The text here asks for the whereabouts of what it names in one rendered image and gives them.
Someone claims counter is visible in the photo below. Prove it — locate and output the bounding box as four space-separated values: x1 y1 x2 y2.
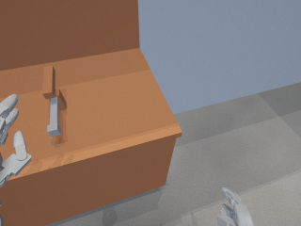
0 0 182 226

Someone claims robot left hand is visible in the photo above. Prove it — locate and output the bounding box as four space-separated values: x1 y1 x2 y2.
0 93 32 187

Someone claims robot right hand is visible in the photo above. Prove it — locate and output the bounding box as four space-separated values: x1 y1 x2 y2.
217 187 254 226

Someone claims tap lever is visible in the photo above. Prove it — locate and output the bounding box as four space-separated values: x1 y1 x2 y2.
47 96 61 137

